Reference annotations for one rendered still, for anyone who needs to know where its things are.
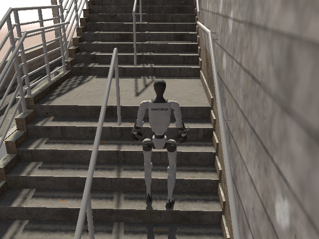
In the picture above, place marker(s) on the stairs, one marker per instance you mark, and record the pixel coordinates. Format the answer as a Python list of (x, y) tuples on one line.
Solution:
[(46, 186), (166, 40)]

